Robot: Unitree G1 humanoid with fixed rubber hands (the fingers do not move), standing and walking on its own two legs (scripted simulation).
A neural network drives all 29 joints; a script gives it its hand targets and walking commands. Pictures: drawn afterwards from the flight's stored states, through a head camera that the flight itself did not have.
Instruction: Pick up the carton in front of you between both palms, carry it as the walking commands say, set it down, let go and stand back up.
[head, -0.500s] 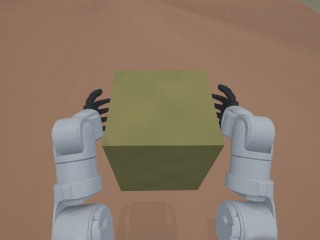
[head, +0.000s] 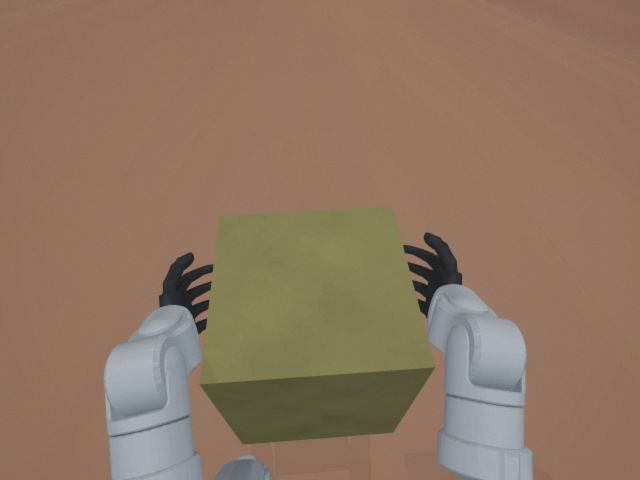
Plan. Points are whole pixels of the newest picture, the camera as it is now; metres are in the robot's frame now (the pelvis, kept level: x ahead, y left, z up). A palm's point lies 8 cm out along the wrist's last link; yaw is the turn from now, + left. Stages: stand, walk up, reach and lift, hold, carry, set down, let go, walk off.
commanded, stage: carry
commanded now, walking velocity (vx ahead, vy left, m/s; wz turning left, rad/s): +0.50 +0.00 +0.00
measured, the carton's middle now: (313, 332) +0.31 +0.02 -0.01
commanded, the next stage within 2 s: none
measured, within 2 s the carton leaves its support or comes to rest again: neither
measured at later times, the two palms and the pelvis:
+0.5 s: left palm (244, 127) +0.60 +0.12 +0.09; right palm (442, 135) +0.57 -0.18 +0.10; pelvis +0.34 +0.00 -0.01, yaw -4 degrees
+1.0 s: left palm (271, 34) +0.89 +0.10 +0.09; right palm (424, 28) +0.89 -0.20 +0.11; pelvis +0.66 -0.05 -0.01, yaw -2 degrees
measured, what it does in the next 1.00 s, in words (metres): walks ahead: left foot, then right foot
